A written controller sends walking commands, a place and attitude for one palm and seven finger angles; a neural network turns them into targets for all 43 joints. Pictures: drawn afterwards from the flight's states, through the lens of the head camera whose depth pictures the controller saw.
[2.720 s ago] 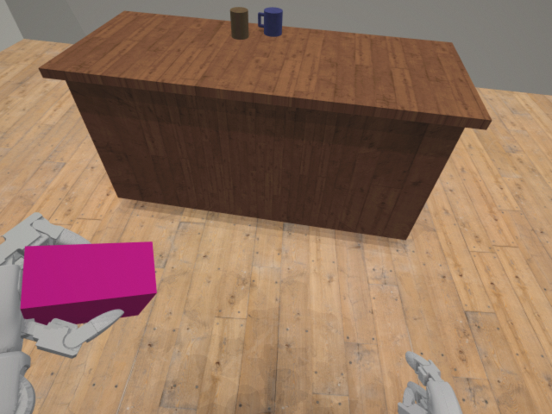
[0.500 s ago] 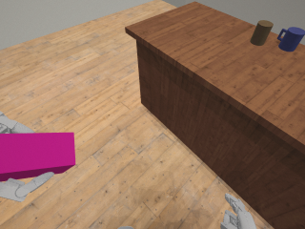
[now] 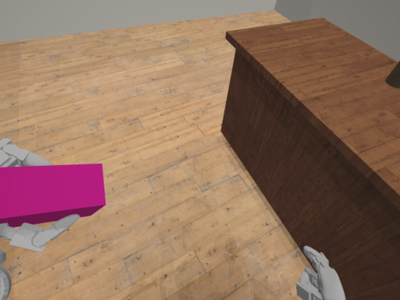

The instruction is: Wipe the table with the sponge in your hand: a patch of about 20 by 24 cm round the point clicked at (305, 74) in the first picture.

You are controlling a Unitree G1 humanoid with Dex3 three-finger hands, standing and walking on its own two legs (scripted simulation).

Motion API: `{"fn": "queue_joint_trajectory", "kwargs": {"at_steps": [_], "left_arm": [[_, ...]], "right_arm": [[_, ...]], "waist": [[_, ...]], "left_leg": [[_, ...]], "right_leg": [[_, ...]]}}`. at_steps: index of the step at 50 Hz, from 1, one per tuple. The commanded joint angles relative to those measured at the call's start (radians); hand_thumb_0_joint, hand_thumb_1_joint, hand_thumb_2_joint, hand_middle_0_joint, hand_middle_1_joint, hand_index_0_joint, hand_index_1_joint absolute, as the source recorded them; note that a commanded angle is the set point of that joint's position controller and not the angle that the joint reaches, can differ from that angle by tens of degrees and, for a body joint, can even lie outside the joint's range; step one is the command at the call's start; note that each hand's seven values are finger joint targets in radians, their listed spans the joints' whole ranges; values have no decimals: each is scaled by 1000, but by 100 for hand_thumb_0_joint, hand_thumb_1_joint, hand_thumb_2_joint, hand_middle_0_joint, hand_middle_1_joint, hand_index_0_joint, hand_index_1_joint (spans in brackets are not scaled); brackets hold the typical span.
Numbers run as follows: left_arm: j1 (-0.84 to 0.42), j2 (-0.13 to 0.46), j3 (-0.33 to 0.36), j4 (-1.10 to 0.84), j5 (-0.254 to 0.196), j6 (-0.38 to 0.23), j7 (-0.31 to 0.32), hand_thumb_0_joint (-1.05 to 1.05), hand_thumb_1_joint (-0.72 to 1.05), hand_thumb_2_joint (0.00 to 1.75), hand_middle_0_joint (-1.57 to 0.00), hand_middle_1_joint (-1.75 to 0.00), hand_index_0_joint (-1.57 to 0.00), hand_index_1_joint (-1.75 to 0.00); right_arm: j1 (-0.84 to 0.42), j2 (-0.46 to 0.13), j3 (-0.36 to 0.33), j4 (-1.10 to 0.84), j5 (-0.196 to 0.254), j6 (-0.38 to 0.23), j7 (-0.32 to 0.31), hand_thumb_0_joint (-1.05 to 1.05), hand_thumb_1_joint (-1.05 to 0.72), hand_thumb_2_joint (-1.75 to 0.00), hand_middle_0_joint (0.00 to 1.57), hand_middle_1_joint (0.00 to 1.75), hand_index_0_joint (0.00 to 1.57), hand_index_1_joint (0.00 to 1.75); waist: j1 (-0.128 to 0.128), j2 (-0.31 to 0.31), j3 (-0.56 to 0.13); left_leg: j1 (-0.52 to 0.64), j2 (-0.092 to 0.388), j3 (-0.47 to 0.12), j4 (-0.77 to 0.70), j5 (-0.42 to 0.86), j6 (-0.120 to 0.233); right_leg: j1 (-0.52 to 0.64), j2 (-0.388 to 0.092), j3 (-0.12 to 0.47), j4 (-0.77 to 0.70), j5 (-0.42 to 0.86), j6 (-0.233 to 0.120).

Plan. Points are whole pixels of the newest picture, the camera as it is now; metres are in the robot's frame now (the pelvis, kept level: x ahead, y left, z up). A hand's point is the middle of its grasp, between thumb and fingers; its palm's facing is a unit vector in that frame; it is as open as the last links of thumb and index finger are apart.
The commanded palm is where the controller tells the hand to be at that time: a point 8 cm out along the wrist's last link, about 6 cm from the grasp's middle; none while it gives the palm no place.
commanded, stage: walk to a spot facing it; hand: left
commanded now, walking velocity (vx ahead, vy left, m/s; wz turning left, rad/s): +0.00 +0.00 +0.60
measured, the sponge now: (67, 194) +0.23 +0.21 +0.16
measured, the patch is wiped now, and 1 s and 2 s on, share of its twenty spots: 0.00 0.00 0.00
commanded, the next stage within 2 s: turn to face it in 1.56 s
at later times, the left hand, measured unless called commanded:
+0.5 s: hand out of the picture +0.08 +0.24 +0.16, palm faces +0.59 -0.68 -0.43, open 10.0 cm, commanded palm +0.01 +0.27 +0.19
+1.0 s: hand out of the picture +0.06 +0.32 +0.21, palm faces +0.74 -0.50 -0.45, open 10.0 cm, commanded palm -0.01 +0.34 +0.19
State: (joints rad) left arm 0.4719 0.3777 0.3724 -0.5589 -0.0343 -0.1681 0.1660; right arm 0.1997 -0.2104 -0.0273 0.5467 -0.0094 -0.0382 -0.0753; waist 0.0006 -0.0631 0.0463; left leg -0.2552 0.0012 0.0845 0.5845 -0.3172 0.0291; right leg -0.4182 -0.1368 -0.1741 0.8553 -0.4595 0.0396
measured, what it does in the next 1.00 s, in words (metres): steps on the spot, turning left: right foot, then left foot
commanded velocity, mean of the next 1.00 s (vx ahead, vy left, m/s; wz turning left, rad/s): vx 0.31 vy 0.00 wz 0.46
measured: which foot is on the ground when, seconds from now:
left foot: down 0.00-0.32, up 0.34-0.72, down 0.74-1.00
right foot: up 0.00-0.32, down 0.34-0.74, up 0.76-1.00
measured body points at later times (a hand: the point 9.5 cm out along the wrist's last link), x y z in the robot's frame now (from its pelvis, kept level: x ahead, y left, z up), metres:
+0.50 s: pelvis -0.05 -0.05 +0.02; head -0.03 -0.06 +0.46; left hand +0.04 +0.27 +0.19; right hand +0.16 -0.23 -0.09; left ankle -0.08 +0.09 -0.62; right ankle -0.05 -0.14 -0.73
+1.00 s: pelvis +0.00 +0.02 +0.01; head +0.02 +0.04 +0.46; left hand +0.01 +0.34 +0.23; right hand +0.24 -0.05 -0.08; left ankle -0.07 +0.11 -0.73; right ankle +0.12 -0.07 -0.66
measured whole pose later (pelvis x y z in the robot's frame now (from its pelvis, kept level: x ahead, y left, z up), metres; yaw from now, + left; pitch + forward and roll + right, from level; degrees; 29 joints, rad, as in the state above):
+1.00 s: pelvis +0.00 +0.02 +0.01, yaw +32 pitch +0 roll +0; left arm 0.52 0.40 0.38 -0.65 -0.02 -0.21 0.14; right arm 0.22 -0.09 0.04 0.59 0.01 -0.11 -0.02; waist 0.02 -0.02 0.05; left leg -0.20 0.04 0.06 0.47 -0.28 0.01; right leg -0.60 -0.12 -0.11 1.02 -0.33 0.06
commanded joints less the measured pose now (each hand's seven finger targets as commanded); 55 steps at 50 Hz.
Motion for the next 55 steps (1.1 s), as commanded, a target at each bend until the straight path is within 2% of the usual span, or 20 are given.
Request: {"fn": "queue_joint_trajectory", "kwargs": {"at_steps": [1,4,10,14,15,16,17,18,19,23,32,35,36,37,38,39,41,44,49,55], "left_arm": [[-130,175,70,-335,29,-104,-12,0,10,130,-120,-160,-120,-160],[-56,177,91,-370,5,-86,-2,0,10,130,-120,-160,-120,-160],[-8,130,94,-190,-27,-52,-17,0,10,130,-120,-160,-120,-160],[-49,105,73,-107,-17,-25,-23,0,10,130,-120,-160,-120,-160],[-76,110,58,-106,-9,-23,-26,0,10,130,-120,-160,-120,-160],[-94,158,74,-91,6,-15,-23,0,10,130,-120,-160,-120,-160],[-156,210,89,-92,-10,-13,-19,0,10,130,-120,-160,-120,-160],[-217,203,88,-120,-21,-33,-18,0,10,130,-120,-160,-120,-160],[-228,196,83,-150,1,-30,-11,0,10,130,-120,-160,-120,-160],[-108,200,91,-180,5,-53,-15,0,10,130,-120,-160,-120,-160],[-8,176,142,-229,-14,-48,39,0,10,130,-120,-160,-120,-160],[-12,145,109,-246,-23,-40,46,0,10,130,-120,-160,-120,-160],[-42,140,98,-272,-22,-58,47,0,10,130,-120,-160,-120,-160],[-46,120,79,-315,-16,-86,42,0,10,130,-120,-160,-120,-160],[-62,165,100,-305,11,-103,46,0,10,130,-120,-160,-120,-160],[-125,206,119,-269,22,-114,33,0,10,130,-120,-160,-120,-160],[-75,212,139,-268,18,-97,14,0,10,130,-120,-160,-120,-160],[-46,204,139,-400,8,-112,7,0,10,130,-120,-160,-120,-160],[-37,141,100,-270,1,-113,-10,0,10,130,-120,-160,-120,-160],[-154,103,51,3,11,-76,-16,0,10,130,-120,-160,-120,-160]], "right_arm": [[-57,-119,-33,-108,6,-98,30,0,-90,-90,20,30,20,30],[-31,-127,-40,-104,18,-120,43,0,-90,-90,20,30,20,30],[-53,-116,-24,-84,16,-104,43,0,-90,-90,20,30,20,30],[-85,-95,-3,-94,21,-81,32,0,-90,-90,20,30,20,30],[-99,-77,5,-95,24,-75,34,0,-90,-90,20,30,20,30],[-88,-46,8,-92,23,-68,35,0,-90,-90,20,30,20,30],[-120,-86,-8,-82,14,-77,25,0,-90,-90,20,30,20,30],[-134,-109,-9,-54,-9,-82,20,0,-90,-90,20,30,20,30],[-155,-90,-8,-66,-6,-79,26,0,-90,-90,20,30,20,30],[-139,-92,-16,-74,0,-56,10,0,-90,-90,20,30,20,30],[-68,-77,-36,-143,-3,-64,5,0,-90,-90,20,30,20,30],[-11,-85,-44,-150,2,-58,2,0,-90,-90,20,30,20,30],[-7,-108,-51,-154,6,-56,-2,0,-90,-90,20,30,20,30],[-38,-133,-56,-159,1,-58,2,0,-90,-90,20,30,20,30],[-22,-114,-32,-150,3,-73,17,0,-90,-90,20,30,20,30],[-36,-117,-39,-138,17,-83,32,0,-90,-90,20,30,20,30],[-53,-128,-52,-109,30,-75,34,0,-90,-90,20,30,20,30],[-61,-92,-33,-94,34,-96,38,0,-90,-90,20,30,20,30],[-50,-78,-16,-68,17,-137,30,0,-90,-90,20,30,20,30],[-71,-87,-15,-38,16,-99,-1,0,-90,-90,20,30,20,30]], "waist": [[-7,271,-124],[-5,363,-151],[-12,310,-125],[22,258,-99],[35,154,-96],[38,-145,-89],[32,-251,-20],[13,-105,-4],[3,-105,-79],[4,-19,-14],[55,-161,-139],[-16,-71,-247],[-51,106,-287],[-35,431,-269],[-31,422,-250],[-34,249,-180],[-18,241,-155],[7,299,-125],[8,312,-118],[26,167,-108]], "left_leg": [[170,335,-410,-185,719,176],[101,202,-248,-196,589,97],[-35,219,-397,-312,11,139],[-224,147,-357,-259,-261,96],[-351,101,-316,-102,-278,64],[-540,-4,-157,213,-302,-6],[-578,-27,-109,562,-226,-57],[-522,12,-139,685,-133,-73],[-518,21,-125,717,-94,-74],[-458,66,-57,691,11,-91],[-276,62,120,111,-84,-49],[49,-34,183,-128,12,-25],[276,31,58,-152,120,17],[448,309,-365,-180,450,159],[480,447,-626,-209,681,266],[435,438,-624,-224,624,264],[262,372,-463,-231,336,243],[143,264,-242,-278,245,169],[60,247,-133,-332,238,135],[-25,215,-91,-88,116,95]], "right_leg": [[-209,35,164,240,-81,32],[-63,96,97,122,40,47],[87,143,71,-61,-11,51],[336,166,35,-366,-1,13],[439,73,128,-507,-9,-30],[513,-186,404,-658,-161,-118],[341,-386,662,-741,-227,-179],[251,-360,501,-726,-64,-162],[281,-335,472,-687,-46,-164],[258,-214,148,-640,264,-126],[463,-249,71,-482,573,-163],[366,-178,-48,-120,671,-91],[171,-124,-80,130,566,-39],[-169,36,-52,393,-49,26],[-310,77,63,549,-223,1],[-381,50,119,581,-174,-16],[-378,-14,157,558,-64,5],[-298,-9,104,390,82,19],[-84,23,32,35,175,24],[233,116,-42,-320,164,8]]}}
